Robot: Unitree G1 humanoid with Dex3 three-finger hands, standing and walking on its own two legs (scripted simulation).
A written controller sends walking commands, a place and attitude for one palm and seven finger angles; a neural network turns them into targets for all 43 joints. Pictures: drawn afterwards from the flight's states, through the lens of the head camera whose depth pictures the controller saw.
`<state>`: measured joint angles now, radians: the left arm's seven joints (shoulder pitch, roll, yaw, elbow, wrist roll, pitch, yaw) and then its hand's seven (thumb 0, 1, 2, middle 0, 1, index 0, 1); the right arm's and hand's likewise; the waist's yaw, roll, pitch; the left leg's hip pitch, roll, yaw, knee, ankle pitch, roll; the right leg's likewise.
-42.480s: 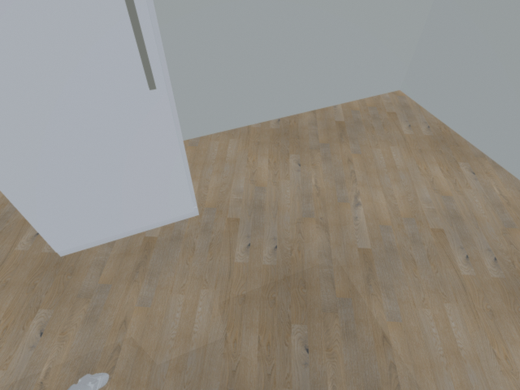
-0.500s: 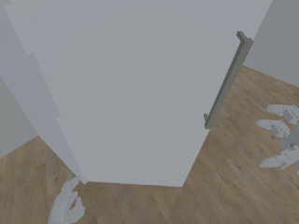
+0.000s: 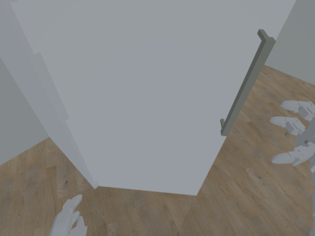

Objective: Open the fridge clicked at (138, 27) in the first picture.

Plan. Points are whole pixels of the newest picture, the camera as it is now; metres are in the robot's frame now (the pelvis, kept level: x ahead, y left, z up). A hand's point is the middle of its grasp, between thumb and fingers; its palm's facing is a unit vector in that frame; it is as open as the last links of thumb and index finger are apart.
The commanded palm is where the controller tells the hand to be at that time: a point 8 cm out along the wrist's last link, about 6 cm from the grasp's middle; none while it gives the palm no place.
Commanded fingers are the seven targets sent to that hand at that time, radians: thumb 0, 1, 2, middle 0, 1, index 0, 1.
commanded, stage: move the hooked fingers beside the handle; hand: right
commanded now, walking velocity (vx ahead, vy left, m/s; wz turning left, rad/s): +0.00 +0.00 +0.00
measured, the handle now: (239, 91) +0.46 -0.19 +0.16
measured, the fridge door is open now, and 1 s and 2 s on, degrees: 52 52 52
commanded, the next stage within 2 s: feel for the door with the fingertips in 1.68 s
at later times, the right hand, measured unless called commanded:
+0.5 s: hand (280, 124) +0.36 -0.27 +0.14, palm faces +0.08 +1.00 -0.01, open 14.0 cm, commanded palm +0.33 -0.32 +0.15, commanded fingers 0.00 0.50 -0.30 0.30 1.20 0.30 1.20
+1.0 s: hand (269, 112) +0.40 -0.26 +0.14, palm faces +0.06 +1.00 +0.00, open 14.0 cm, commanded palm +0.36 -0.31 +0.14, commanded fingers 0.00 0.50 -0.30 0.30 1.20 0.30 1.20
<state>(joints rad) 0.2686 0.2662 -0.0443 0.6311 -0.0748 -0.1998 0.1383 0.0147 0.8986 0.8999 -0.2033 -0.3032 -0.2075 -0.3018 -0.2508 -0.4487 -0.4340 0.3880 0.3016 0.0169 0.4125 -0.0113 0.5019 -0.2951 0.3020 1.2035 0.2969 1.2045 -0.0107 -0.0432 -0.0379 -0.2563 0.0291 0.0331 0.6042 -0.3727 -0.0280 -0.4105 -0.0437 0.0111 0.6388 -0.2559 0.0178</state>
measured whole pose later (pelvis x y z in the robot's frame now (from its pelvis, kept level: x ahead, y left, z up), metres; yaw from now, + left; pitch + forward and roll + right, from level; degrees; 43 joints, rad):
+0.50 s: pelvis +0.00 +0.00 +0.00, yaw +0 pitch +3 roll +1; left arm 0.28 0.27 -0.04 0.62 -0.07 -0.15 0.13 0.01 0.90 0.90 -0.20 -0.30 -0.21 -0.30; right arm -0.39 -0.49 -0.44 0.58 0.26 -0.02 0.41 -0.01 0.50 -0.30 0.30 1.20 0.30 1.20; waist 0.01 -0.04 -0.04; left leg -0.30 0.02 0.03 0.62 -0.38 -0.02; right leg -0.45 -0.05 0.01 0.66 -0.26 0.02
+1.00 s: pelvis +0.01 +0.00 -0.01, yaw +1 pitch +6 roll +1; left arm 0.33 0.28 -0.03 0.63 -0.07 -0.08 0.11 0.01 0.90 0.90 -0.20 -0.30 -0.21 -0.30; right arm -0.52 -0.53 -0.46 0.76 0.24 -0.08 0.41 -0.01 0.50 -0.30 0.30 1.20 0.30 1.20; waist 0.04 -0.03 -0.06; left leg -0.37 0.01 0.02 0.65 -0.39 -0.02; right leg -0.51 -0.06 0.00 0.69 -0.28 0.02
